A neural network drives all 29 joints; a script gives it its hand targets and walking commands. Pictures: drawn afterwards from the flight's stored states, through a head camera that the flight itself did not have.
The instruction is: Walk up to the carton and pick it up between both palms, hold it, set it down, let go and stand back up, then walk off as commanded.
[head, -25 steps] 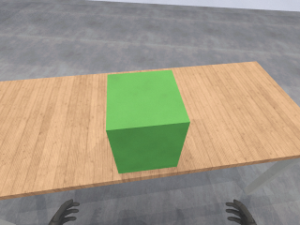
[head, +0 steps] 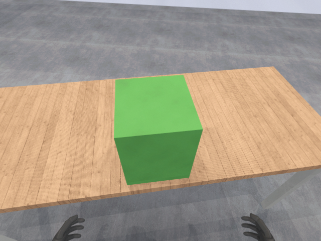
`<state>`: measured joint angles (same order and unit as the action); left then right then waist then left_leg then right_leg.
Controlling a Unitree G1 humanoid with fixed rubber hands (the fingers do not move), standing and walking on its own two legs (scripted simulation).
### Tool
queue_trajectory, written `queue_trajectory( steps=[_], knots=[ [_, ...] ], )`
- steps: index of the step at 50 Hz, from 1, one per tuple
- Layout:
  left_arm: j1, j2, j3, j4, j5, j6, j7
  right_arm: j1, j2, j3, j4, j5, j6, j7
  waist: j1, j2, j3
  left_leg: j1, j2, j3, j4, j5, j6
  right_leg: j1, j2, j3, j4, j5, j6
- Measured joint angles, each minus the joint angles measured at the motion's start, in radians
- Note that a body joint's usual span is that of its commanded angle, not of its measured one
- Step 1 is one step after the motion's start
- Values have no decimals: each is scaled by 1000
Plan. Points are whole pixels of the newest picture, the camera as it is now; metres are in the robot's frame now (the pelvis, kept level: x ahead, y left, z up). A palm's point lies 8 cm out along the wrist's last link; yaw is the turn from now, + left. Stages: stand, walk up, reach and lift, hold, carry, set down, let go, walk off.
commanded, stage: walk up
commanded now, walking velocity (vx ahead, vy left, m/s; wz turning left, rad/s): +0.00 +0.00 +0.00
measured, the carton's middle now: (154, 131) +0.43 +0.03 +0.01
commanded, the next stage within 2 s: reach and lift in 0.98 s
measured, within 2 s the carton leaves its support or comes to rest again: neither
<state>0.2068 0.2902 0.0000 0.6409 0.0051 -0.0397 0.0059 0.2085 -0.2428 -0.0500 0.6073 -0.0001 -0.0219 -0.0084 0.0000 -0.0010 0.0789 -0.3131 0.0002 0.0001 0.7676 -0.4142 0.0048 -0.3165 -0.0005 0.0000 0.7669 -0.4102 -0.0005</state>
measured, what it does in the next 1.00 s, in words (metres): stands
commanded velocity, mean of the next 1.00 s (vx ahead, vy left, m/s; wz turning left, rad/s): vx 0.00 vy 0.00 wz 0.00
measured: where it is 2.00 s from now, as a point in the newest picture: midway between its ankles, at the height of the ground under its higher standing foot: outside the picture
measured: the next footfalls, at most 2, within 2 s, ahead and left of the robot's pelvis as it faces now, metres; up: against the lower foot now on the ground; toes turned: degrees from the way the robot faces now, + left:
none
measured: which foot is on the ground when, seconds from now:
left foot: down 0.00-1.00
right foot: down 0.00-1.00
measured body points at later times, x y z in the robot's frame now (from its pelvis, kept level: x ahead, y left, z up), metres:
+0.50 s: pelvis -0.02 +0.00 +0.00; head -0.01 +0.00 +0.45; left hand +0.13 +0.26 -0.09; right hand +0.13 -0.26 -0.09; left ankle +0.00 +0.12 -0.71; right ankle +0.00 -0.12 -0.71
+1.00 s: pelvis -0.03 +0.00 +0.00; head -0.02 +0.00 +0.45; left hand +0.12 +0.27 -0.09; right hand +0.11 -0.26 -0.09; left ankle +0.00 +0.12 -0.71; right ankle +0.00 -0.12 -0.71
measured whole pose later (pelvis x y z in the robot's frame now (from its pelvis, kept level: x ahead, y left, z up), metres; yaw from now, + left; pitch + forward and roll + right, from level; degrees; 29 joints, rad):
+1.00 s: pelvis -0.03 +0.00 +0.00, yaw +0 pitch -5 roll +0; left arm 0.20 0.31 0.00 0.67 0.01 0.00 0.01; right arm 0.24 -0.25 -0.05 0.64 -0.01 -0.07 0.00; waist 0.00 0.00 0.08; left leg -0.31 0.00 0.00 0.77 -0.38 0.00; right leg -0.32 0.00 0.00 0.77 -0.37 0.00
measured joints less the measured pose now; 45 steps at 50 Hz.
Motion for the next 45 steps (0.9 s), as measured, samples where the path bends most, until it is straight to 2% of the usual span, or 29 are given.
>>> queue_trajectory(
  steps=[45],
  knots=[
    [0, 18, 0, 23, 0, 11, 0, 44, -10, 10, 0, 0, 0, -1, 0, 0, 3, 0, 0, 0, 0, 37, 1, 0, 0, 0, 0, 36, -3]
  ],
)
